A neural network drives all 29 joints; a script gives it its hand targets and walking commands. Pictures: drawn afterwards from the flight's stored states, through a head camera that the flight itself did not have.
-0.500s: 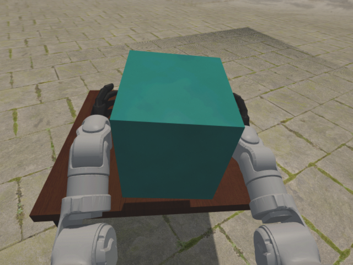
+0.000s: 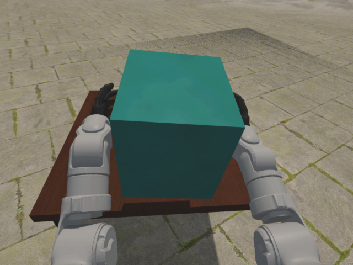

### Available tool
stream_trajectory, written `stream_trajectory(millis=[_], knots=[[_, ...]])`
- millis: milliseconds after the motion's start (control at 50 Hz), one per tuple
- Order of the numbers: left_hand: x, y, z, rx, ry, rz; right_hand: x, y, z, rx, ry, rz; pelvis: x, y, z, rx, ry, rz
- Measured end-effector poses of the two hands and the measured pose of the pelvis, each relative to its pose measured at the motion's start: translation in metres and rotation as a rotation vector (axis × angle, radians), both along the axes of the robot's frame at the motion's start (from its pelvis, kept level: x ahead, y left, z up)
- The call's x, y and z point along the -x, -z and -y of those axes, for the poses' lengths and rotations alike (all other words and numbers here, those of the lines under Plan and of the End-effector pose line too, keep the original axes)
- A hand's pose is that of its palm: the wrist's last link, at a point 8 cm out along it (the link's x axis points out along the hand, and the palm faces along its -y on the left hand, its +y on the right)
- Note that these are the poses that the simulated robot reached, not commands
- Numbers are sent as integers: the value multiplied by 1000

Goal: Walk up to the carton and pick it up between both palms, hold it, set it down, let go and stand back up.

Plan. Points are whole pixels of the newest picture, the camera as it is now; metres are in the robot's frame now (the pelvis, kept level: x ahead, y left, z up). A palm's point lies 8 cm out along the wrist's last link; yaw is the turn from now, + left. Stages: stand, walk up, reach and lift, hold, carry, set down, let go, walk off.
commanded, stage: set down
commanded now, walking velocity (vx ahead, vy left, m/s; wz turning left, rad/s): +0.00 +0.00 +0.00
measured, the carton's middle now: (172, 126) +0.38 +0.00 +0.17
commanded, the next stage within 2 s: none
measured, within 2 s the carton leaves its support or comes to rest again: neither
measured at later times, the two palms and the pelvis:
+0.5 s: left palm (113, 124) +0.39 +0.14 +0.16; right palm (238, 133) +0.37 -0.17 +0.14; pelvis +0.02 +0.00 +0.00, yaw +0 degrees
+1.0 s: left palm (116, 132) +0.39 +0.14 +0.14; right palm (238, 141) +0.37 -0.17 +0.12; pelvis +0.02 +0.00 +0.00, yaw +0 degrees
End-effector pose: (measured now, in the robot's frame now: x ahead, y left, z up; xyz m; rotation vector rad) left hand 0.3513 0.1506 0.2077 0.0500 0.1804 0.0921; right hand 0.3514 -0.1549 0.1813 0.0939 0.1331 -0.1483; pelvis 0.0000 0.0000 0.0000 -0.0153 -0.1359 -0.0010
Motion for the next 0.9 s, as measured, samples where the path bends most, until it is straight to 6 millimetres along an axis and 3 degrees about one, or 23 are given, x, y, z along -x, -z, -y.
stream_trajectory(millis=[260,480,600,900], knots=[[-14,0,3,-8,38,61,-8,0,4,45,20,81,-3,0,1,-2,0,-6],[-37,39,12,-4,66,15,-23,35,13,53,48,76,-18,-2,4,-5,-1,-25],[-35,56,11,-12,52,-1,-23,53,12,59,40,62,-25,-2,4,-4,-2,-34],[-34,61,10,9,80,15,-15,47,11,87,60,78,-21,-1,2,-3,-3,-17]])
